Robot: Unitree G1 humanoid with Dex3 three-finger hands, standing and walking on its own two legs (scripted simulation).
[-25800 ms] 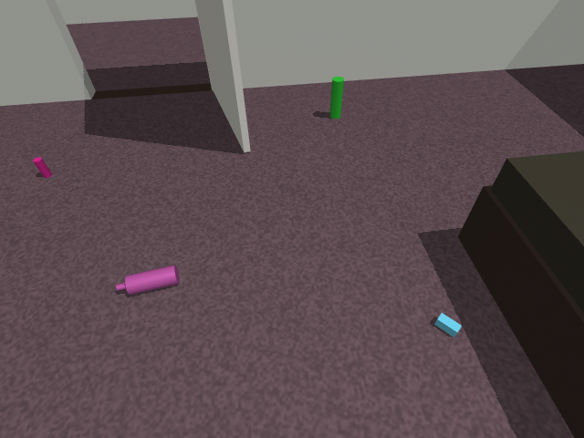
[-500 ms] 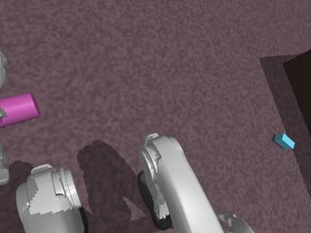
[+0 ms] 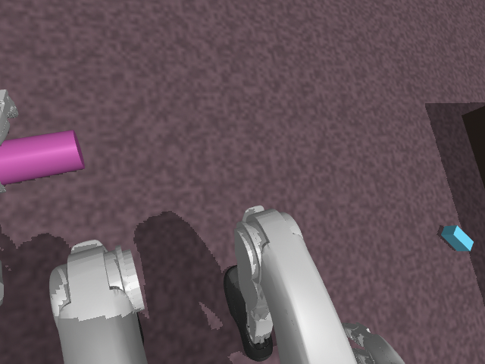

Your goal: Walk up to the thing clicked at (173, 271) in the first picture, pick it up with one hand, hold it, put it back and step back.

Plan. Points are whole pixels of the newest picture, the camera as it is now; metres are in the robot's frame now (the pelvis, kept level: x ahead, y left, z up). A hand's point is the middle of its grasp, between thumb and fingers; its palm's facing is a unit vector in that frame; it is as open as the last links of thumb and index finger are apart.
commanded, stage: rest palm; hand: left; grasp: from above
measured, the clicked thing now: (9, 161) +0.49 +0.32 -0.28
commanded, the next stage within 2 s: close in 1.42 s
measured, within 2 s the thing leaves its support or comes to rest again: neither
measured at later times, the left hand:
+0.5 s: hand (18, 161) +0.47 +0.30 -0.23, palm faces -0.46 -0.10 -0.88, open 14.0 cm
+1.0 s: hand (21, 164) +0.47 +0.30 -0.25, palm faces -0.45 -0.12 -0.88, open 14.2 cm
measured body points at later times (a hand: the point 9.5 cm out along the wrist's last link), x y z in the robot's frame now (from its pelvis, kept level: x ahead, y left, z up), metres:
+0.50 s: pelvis +0.00 +0.00 -0.01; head +0.27 +0.10 +0.33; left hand +0.49 +0.30 -0.18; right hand +0.02 -0.25 -0.09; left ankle +0.07 +0.13 -0.29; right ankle +0.10 -0.12 -0.29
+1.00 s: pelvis +0.00 +0.00 -0.01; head +0.28 +0.11 +0.32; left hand +0.49 +0.30 -0.20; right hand +0.06 -0.25 -0.08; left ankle +0.07 +0.13 -0.29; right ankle +0.10 -0.12 -0.29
